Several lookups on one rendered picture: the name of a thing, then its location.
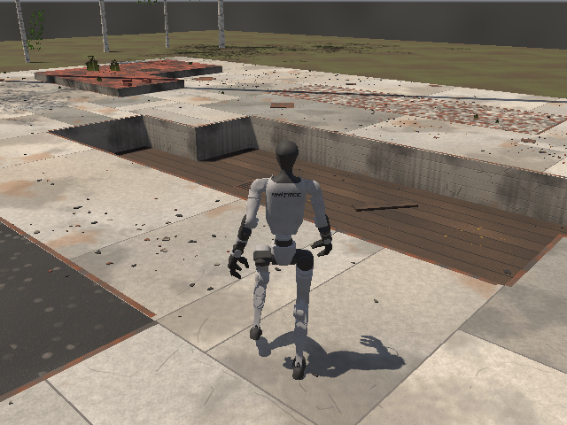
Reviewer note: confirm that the right robot hand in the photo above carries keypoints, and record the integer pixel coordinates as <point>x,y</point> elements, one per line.
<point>326,251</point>

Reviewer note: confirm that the right robot foot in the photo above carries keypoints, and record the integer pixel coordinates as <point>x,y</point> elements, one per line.
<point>298,372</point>

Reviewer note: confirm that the robot left forearm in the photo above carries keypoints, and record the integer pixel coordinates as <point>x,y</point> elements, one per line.
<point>242,239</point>

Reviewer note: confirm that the robot right upper arm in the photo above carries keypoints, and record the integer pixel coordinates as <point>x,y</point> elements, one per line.
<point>314,189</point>

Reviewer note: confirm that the robot left upper arm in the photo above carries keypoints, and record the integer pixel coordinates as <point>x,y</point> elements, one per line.
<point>253,202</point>

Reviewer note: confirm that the robot left shin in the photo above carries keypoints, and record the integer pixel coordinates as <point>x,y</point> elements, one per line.
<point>259,295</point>

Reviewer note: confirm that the robot right forearm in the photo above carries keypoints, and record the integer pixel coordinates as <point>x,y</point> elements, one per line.
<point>325,232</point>

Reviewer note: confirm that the left robot hand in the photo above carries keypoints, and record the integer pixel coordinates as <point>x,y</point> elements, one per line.
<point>233,266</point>

